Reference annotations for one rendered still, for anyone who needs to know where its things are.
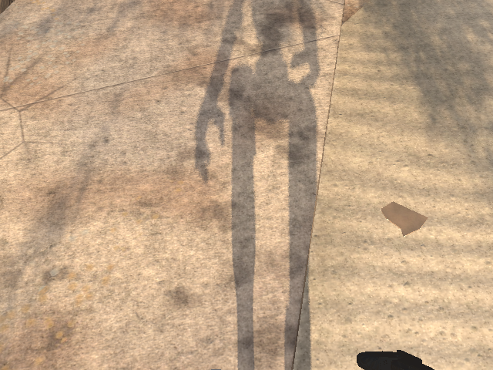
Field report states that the robot right hand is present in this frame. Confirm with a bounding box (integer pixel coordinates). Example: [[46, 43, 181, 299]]
[[357, 350, 434, 370]]

